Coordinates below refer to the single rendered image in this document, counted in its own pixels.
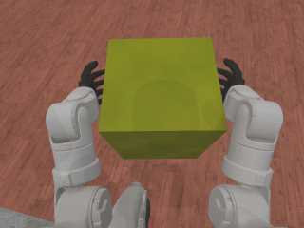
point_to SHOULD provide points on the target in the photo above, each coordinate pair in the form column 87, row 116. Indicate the robot right forearm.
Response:
column 255, row 130

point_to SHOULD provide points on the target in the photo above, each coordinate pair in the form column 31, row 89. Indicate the robot left upper arm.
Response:
column 87, row 207

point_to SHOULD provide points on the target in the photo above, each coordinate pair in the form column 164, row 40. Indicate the robot left forearm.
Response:
column 69, row 126

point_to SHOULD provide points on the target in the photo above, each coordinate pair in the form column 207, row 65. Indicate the carton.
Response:
column 161, row 98

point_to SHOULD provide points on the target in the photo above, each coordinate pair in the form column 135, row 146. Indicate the robot left hand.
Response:
column 87, row 79

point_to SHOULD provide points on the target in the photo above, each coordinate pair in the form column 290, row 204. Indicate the left robot shin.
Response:
column 142, row 216

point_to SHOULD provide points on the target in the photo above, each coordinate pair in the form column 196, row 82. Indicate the robot right hand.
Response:
column 234, row 79

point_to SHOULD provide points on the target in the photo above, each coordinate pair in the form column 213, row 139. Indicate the left robot thigh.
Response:
column 125, row 213

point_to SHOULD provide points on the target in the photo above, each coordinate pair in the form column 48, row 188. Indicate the robot right upper arm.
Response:
column 233, row 206

